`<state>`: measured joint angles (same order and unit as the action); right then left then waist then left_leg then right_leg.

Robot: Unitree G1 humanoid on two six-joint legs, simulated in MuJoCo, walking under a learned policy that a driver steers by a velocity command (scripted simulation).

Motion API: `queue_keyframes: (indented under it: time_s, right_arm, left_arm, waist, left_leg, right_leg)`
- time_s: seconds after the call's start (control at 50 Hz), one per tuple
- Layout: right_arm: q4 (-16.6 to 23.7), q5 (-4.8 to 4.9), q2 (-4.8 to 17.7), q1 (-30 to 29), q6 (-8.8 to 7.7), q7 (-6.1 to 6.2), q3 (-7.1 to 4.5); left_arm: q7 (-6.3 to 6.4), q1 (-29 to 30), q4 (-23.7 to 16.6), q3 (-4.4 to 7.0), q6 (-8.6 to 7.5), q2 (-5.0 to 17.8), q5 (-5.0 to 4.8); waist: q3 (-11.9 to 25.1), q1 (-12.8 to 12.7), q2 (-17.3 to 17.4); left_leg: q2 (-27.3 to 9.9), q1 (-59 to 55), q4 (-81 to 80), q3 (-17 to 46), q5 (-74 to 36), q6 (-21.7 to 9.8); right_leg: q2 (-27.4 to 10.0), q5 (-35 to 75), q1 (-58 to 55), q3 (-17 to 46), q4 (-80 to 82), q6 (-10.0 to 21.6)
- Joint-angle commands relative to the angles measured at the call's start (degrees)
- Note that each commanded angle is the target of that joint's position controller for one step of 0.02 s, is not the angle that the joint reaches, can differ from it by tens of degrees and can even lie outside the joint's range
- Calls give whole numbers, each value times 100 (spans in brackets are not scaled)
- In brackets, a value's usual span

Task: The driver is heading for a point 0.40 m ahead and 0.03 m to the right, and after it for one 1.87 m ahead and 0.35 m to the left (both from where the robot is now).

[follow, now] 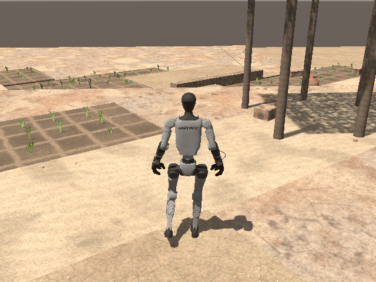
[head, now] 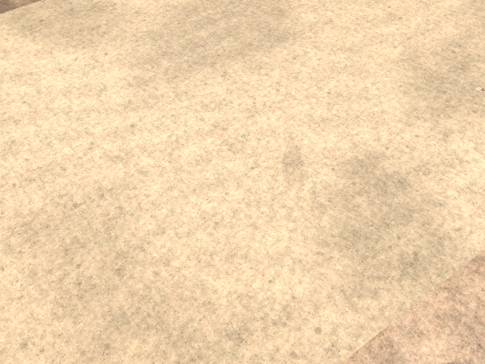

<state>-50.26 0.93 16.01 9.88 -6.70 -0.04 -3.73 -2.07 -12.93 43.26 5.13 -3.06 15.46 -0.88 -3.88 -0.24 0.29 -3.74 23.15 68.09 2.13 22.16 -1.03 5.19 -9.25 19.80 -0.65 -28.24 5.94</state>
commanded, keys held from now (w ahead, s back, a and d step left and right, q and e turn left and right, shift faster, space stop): w+e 0.04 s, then e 0.30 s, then q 0.64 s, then w+q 0.02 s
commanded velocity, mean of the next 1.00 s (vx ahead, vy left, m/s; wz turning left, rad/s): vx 0.14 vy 0.00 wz -0.07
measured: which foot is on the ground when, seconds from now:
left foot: up 0.00-0.34, down 0.36-0.90, up 0.92-1.00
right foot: down 0.00-0.36, up 0.38-0.88, down 0.90-1.00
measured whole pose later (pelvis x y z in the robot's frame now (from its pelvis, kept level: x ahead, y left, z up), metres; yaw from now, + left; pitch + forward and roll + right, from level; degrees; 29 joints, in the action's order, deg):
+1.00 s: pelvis +0.22 -0.01 -0.05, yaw +1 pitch +2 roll +1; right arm -39.0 0.7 15.8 14.8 3.0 1.4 -5.3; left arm 1.6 -14.0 33.8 1.4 -2.0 11.5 3.6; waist 1.4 0.4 1.7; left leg 9.2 32.4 55.7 15.7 28.6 2.8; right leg 0.4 -28.6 29.1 -2.9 -55.4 3.4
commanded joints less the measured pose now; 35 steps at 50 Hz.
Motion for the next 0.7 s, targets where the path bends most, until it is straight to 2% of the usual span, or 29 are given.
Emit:
queue_keyframes:
  time_s: [0.02, 0.06, 0.08, 0.1, 0.12, 0.14, 0.18, 0.22, 0.3, 0.32, 0.34, 0.36, 0.38, 0.4, 0.42, 0.44, 0.46, 0.48, 0.5, 0.52, 0.54, 0.56, 0.62, 0.66, 0.7]
  right_arm:
    - [394, -78, 644, 129, 6, 20, -197]
    - [541, -175, 477, -207, 99, 62, -154]
    - [596, -218, 386, -363, 99, 74, -114]
    - [594, -260, 371, -339, 81, 53, -108]
    - [605, -221, 472, -381, 76, 30, -145]
    - [724, -168, 537, -611, 57, 9, -172]
    - [948, -192, 369, -991, 55, -45, -101]
    - [1109, -171, 345, -1215, 80, -114, -91]
    - [1177, -84, 575, -989, 107, -194, -138]
    - [1154, -85, 596, -884, 91, -195, -151]
    - [1068, -111, 546, -581, 61, -180, -168]
    - [862, -183, 522, -51, 21, -177, -185]
    - [738, -251, 652, 504, -6, -210, -196]
    - [632, -326, 785, 893, 28, -247, -197]
    - [398, -175, 739, 928, 92, -347, -124]
    - [500, -101, 466, 545, 175, -375, -69]
    - [675, -151, 279, 40, 295, -327, 38]
    - [827, -204, 214, -371, 409, -260, 138]
    - [881, -248, 404, -621, 482, -190, 129]
    - [894, -252, 562, -532, 531, -119, 84]
    - [859, -247, 692, -245, 576, -58, 29]
    - [845, -231, 778, 47, 608, -3, -16]
    - [914, -205, 787, 544, 696, 127, -74]
    - [999, -182, 728, 666, 780, 199, -77]
    - [1090, -149, 659, 704, 873, 266, -66]
  left_arm:
    - [75, -67, -445, 136, -112, 638, 17]
    - [188, -128, -461, 198, -102, 881, 22]
    - [238, -147, -488, 240, -78, 1012, 77]
    - [288, -173, -509, 260, -43, 1047, 130]
    - [309, -274, -514, 249, -16, 999, 101]
    - [368, -490, -424, 231, 1, 935, 18]
    - [430, -530, -390, 192, 81, 798, -27]
    - [492, -549, -422, 194, 165, 762, 6]
    - [693, -421, -657, 147, 269, 535, 30]
    - [722, -499, -681, 148, 303, 531, 35]
    - [712, -506, -697, 128, 330, 493, 26]
    - [645, -664, -632, 39, 330, 242, 53]
    - [545, -1002, -591, -101, 311, -185, 129]
    - [489, -2016, -486, -180, 303, -323, -24]
    - [437, -2614, -352, -194, 301, 73, -135]
    - [430, -2192, -233, -124, 363, 427, -101]
    - [503, -1371, -322, -68, 471, 580, -25]
    - [600, -660, -524, -49, 593, 632, 68]
    - [650, -295, -734, -72, 655, 582, 151]
    - [699, -118, -875, -94, 654, 476, 224]
    - [759, -117, -921, -132, 612, 303, 242]
    - [808, -115, -967, -169, 562, 164, 227]
    - [898, -35, -1062, -258, 491, -37, 179]
    - [924, 102, -1133, -290, 485, -108, 176]
    - [927, 263, -1241, -327, 478, -201, 176]
  waist:
    - [748, 150, -118]
    - [580, 139, -133]
    - [599, 126, -150]
    - [734, 137, -259]
    - [783, 110, -289]
    - [693, 15, -342]
    - [615, -98, -550]
    - [636, -168, -517]
    - [607, -134, -540]
    - [641, -167, -531]
    - [722, -55, -489]
    - [954, 31, -242]
    - [1491, 74, 633]
    - [2078, -159, 1530]
    - [2656, -393, 1458]
    - [2286, -248, 937]
    - [1715, -145, 351]
    - [1123, -113, 72]
    - [660, -191, 352]
    - [450, -151, 565]
    - [551, -67, 762]
    - [765, 22, 838]
    - [1346, 181, 878]
    - [1362, 227, 792]
    - [1182, 208, 765]
  left_leg:
    - [-307, 1005, -639, 228, -448, 155]
    - [-157, 857, -1393, 56, -791, 377]
    - [-4, 703, -1623, -65, -1240, 460]
    - [35, 618, -1666, -14, -1727, 463]
    - [136, 651, -1935, 17, -2142, 445]
    - [200, 719, -2427, 139, -2630, 400]
    - [364, 511, -3361, 193, -3384, 329]
    - [544, 181, -3839, 286, -3658, 348]
    - [280, 383, -4597, 887, -3418, 379]
    - [180, 298, -4968, 902, -3633, 354]
    - [93, -191, -5474, 735, -4229, 311]
    - [-103, -1106, -5557, 543, -5152, 285]
    - [-874, -2921, -4296, 1015, -7653, 166]
    - [-1765, -4209, -3516, 2384, -8867, -760]
    - [-2254, -4353, -3444, 3152, -7681, -1456]
    - [-1935, -3704, -3752, 2948, -5504, -1551]
    - [-1591, -2738, -4209, 2816, -3549, -1374]
    - [-1400, -1586, -4689, 2814, -2306, -1318]
    - [-1148, -650, -4950, 2793, -1918, -1266]
    - [-815, -346, -5041, 2533, -1801, -1143]
    - [-592, -503, -5035, 2358, -1956, -1060]
    - [-533, -873, -4987, 2346, -2337, -1042]
    - [-764, -1827, -4748, 2620, -3307, -1104]
    - [-795, -1948, -4749, 2721, -3031, -1098]
    - [-679, -1737, -4854, 2703, -2469, -1066]
  right_leg:
    - [-1472, 1428, -1210, 1987, 1420, 1143]
    - [-1306, 2158, -713, 1629, 1436, 1118]
    - [-1162, 2827, -503, 1385, 1278, 1063]
    - [-1134, 3425, -519, 1258, 1017, 976]
    - [-991, 3434, -498, 1154, 840, 867]
    - [-904, 2893, -507, 1187, 773, 703]
    - [-750, 1931, -340, 1270, 462, 466]
    - [-721, 1089, -132, 1613, 76, 386]
    - [-766, 483, -707, 2483, -1127, 361]
    - [-690, 371, -935, 2521, -1509, 297]
    - [-492, 203, -901, 2360, -2031, 162]
    - [-175, -471, -609, 1916, -2861, -55]
    - [270, -3300, 868, 1317, -4592, -322]
    - [670, -4656, 2162, 1345, -6710, -737]
    - [215, -3995, 2545, 1652, -7488, -951]
    - [-110, -3462, 2688, 1521, -7625, -1045]
    - [-272, -2882, 2678, 1184, -7384, -1065]
    - [-437, -2466, 2490, 862, -7108, -1088]
    - [-572, -2271, 2129, 693, -6652, -1094]
    - [-563, -2302, 2040, 511, -6238, -1059]
    - [-500, -2400, 2042, 340, -5949, -1035]
    - [-440, -2533, 2168, 234, -5798, -1037]
    - [-370, -2610, 2702, 304, -5999, -1084]
    - [-298, -2467, 3062, 360, -6328, -1068]
    - [-253, -2291, 3213, 340, -6319, -1006]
